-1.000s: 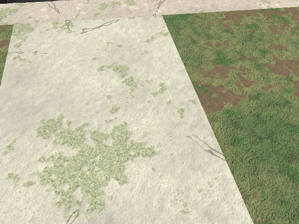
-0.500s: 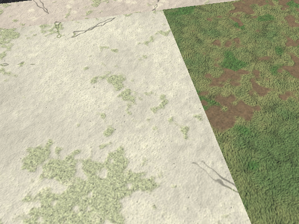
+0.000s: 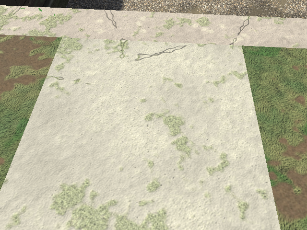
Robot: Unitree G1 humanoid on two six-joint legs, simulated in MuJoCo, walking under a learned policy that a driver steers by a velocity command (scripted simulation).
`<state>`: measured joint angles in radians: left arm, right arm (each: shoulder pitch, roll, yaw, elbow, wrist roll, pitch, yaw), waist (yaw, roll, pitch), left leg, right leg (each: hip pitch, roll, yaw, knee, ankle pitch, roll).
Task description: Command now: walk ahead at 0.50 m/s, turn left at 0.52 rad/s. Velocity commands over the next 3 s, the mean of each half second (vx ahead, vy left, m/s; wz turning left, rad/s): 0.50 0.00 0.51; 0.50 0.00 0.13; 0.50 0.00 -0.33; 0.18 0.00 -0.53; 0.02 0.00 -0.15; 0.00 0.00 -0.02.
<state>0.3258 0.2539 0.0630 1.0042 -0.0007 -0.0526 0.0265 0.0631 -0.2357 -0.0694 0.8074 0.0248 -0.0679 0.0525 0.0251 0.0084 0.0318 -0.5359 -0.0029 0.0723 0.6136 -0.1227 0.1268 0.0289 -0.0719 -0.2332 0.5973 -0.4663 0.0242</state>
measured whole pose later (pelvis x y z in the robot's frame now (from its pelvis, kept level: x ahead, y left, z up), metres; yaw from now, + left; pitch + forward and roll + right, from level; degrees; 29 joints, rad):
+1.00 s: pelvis +0.55 +0.09 +0.01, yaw +18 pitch +3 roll -1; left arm 0.42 0.28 0.06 0.94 -0.02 -0.06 0.00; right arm 0.02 -0.24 -0.04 0.66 0.01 -0.09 0.03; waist 0.09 0.01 0.01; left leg -0.48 0.02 0.02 0.49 -0.06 0.06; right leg 0.01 -0.01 -0.01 0.40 -0.44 0.00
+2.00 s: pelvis +0.97 +0.16 +0.02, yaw -12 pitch +3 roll +0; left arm 0.18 0.31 0.08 0.67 -0.01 0.04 0.02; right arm 0.13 -0.29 -0.05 0.72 0.00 -0.03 -0.02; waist 0.02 0.01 0.01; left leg -0.48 0.00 -0.08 0.66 -0.22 -0.08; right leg -0.33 0.13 0.17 0.54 -0.25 -0.05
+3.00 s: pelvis +1.00 +0.14 +0.02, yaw -15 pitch -2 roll +0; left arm 0.25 0.21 0.03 0.90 0.00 -0.01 0.02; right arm 0.19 -0.23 -0.05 0.99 0.00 0.01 -0.04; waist -0.01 0.00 0.04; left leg -0.25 0.03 -0.05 0.52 -0.24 -0.05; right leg -0.16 0.02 0.05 0.52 -0.33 0.00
